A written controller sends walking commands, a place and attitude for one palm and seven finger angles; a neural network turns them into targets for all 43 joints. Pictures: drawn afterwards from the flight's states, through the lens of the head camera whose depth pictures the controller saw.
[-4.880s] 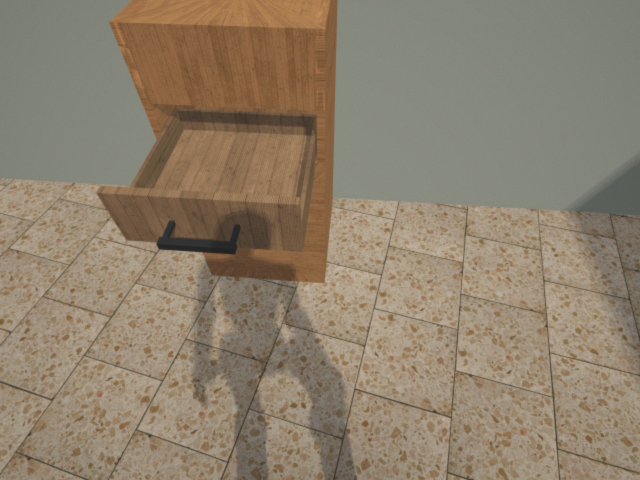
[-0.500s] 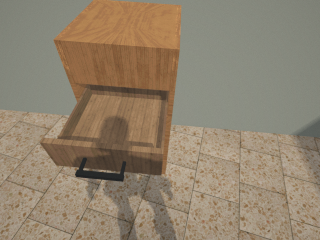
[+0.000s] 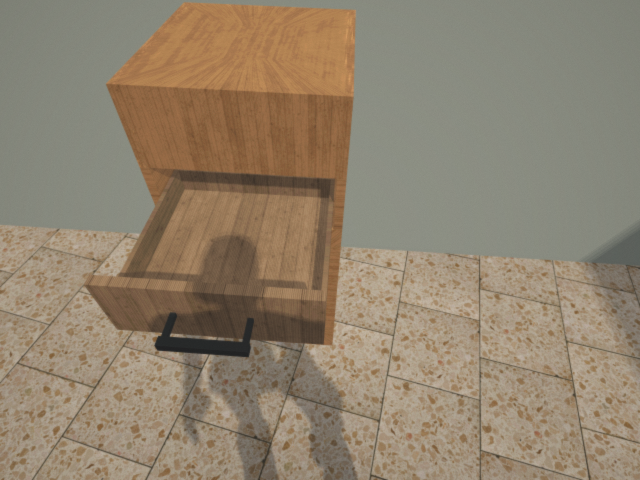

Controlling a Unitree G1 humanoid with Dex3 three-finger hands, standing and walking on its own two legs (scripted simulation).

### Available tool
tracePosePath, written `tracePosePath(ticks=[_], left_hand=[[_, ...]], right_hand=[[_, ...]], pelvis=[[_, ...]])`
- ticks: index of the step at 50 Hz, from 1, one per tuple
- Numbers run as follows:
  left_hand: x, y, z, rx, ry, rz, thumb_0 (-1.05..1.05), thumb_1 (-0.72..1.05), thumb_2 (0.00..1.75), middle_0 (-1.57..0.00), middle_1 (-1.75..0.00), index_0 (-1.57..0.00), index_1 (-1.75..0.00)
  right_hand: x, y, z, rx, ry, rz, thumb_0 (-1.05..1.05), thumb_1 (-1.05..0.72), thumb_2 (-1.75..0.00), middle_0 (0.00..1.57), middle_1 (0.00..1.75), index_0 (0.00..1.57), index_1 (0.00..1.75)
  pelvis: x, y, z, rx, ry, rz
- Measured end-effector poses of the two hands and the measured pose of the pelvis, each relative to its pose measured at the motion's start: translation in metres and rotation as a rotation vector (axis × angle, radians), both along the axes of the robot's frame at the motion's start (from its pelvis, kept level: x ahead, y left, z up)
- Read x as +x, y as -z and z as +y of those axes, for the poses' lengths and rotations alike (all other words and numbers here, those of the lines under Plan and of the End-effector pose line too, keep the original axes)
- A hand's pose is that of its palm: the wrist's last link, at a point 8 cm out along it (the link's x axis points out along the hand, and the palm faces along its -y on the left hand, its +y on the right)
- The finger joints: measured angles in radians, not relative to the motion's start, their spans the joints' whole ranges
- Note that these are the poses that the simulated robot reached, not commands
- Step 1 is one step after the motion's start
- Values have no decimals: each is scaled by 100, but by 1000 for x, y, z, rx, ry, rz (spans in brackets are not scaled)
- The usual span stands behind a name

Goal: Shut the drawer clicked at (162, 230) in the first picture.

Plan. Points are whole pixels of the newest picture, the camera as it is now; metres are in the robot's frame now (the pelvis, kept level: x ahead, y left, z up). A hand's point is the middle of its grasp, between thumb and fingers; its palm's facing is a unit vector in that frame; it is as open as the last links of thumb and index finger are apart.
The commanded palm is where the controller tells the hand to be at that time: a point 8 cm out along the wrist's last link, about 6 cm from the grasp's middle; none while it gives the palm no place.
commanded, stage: look again from close up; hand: left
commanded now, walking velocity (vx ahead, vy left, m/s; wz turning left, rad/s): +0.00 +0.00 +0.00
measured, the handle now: (206, 334) +0.35 +0.21 -0.11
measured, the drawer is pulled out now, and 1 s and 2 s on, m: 0.30 0.30 0.30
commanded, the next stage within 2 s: shuffle to correct the standing spot in 0.36 s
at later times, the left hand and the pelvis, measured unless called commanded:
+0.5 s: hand out of the picture -0.02 +0.13 -0.17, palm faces +0.02 -0.98 -0.17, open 7.4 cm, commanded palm none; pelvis +0.00 -0.02 +0.00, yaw -1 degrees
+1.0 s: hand out of the picture +0.07 +0.17 -0.18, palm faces +0.02 -0.98 -0.21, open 7.3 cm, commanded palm none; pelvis +0.06 +0.00 +0.00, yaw -1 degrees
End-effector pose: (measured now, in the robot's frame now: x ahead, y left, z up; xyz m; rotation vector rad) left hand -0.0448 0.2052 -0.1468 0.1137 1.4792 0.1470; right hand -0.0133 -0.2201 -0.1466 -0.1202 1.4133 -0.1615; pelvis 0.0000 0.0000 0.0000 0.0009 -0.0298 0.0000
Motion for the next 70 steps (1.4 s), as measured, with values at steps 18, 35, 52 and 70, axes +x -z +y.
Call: tracePosePath(ticks=[18, 35, 52, 70], left_hand=[[19, -2, -18, 8, 13, -58, 0, 91, 90, -20, -30, -20, -30], [21, 4, -17, 0, -40, -32, 0, 91, 90, -20, -30, -20, -30], [126, -1, 14, 67, 23, -103, 1, 93, 90, -20, -30, -20, -30], [147, -7, -2, 70, 66, -228, 0, 93, 90, -20, -30, -20, -30]], right_hand=[[-1, 4, -8, 28, 18, -11, 0, -91, -90, 19, 30, 20, 30], [-3, 4, -21, -3, 5, 57, 0, -91, -90, 19, 30, 20, 30], [32, 10, 20, 46, 46, 90, 0, -91, -90, 19, 30, 20, 30], [86, 6, -30, -13, -9, -121, 1, -92, -90, 19, 30, 20, 30]], pelvis=[[-1, 0, -17, 3, 9, 2], [20, 5, -18, -17, -1, 18], [68, 6, -5, 17, 16, 18], [59, 7, -22, 2, 6, 17]])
